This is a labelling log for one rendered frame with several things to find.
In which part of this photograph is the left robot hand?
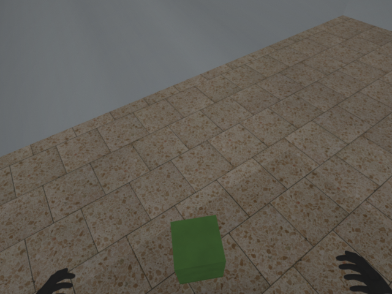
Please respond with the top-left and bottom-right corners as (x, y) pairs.
(36, 268), (75, 294)

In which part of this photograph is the carton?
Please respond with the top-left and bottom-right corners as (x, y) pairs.
(170, 215), (226, 284)

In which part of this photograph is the right robot hand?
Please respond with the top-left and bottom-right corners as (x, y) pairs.
(336, 251), (392, 294)

